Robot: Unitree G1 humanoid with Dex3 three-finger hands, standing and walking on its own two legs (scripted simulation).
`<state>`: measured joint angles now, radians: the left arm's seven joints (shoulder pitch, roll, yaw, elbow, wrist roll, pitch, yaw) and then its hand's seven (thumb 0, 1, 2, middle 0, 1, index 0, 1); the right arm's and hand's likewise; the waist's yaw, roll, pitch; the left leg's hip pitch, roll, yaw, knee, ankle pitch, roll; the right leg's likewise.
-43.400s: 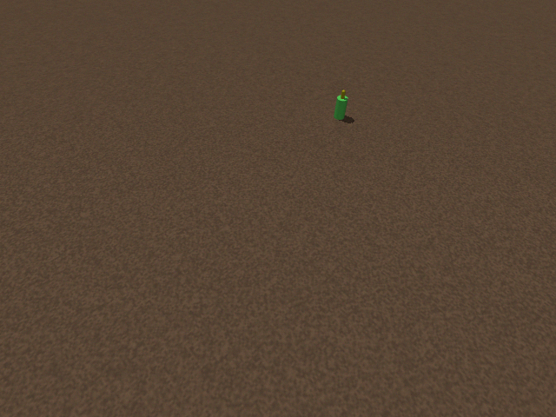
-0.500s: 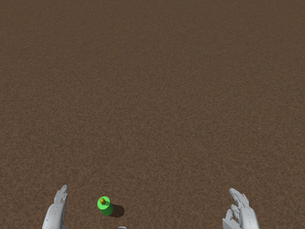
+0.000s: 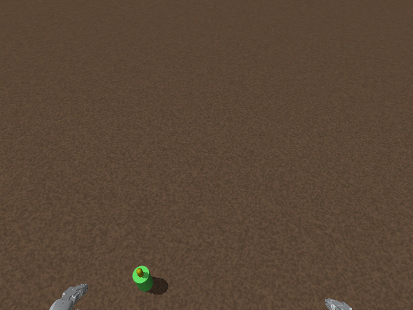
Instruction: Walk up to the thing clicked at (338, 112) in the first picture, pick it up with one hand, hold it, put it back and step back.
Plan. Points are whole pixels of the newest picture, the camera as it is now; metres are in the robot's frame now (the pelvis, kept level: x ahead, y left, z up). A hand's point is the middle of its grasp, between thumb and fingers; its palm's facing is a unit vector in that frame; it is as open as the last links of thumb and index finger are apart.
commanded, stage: stand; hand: left
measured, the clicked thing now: (142, 277) +0.35 +0.25 -0.65
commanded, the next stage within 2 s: none
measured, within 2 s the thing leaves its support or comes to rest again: neither
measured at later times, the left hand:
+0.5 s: hand out of the picture +0.04 +0.26 -0.13, palm faces -0.01 -0.94 -0.34, open 7.4 cm
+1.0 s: hand out of the picture +0.03 +0.25 -0.13, palm faces -0.03 -0.94 -0.34, open 7.4 cm
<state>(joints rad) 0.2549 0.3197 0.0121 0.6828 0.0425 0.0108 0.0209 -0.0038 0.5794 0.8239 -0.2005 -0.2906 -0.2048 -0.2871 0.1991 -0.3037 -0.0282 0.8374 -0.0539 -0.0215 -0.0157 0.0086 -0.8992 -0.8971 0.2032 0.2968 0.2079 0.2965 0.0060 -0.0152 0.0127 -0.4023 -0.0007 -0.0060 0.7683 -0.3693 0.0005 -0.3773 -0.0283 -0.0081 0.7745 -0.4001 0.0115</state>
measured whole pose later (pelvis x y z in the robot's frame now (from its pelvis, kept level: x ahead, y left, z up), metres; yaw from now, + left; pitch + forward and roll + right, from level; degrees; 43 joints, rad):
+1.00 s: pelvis -0.01 +0.01 +0.04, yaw +0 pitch -3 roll +0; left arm 0.17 0.32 0.00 1.15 0.01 -0.01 0.01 0.00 0.90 0.90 -0.20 -0.30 -0.21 -0.30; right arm 0.14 -0.33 -0.02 1.15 -0.02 0.00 0.00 0.00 -0.90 -0.90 0.20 0.30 0.20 0.30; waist 0.00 0.01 0.07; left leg -0.16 -0.01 0.00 0.37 -0.15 0.01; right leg -0.13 -0.03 -0.01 0.37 -0.18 0.03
